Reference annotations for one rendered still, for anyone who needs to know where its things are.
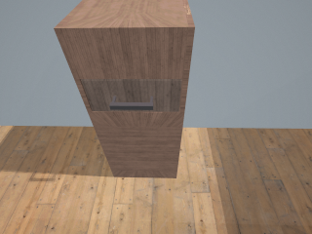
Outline cabinet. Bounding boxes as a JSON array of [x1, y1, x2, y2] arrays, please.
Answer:
[[54, 0, 195, 178]]

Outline handle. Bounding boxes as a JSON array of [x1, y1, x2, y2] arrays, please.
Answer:
[[109, 96, 154, 110]]

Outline drawer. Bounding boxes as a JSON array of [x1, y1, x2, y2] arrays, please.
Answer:
[[81, 79, 182, 112]]

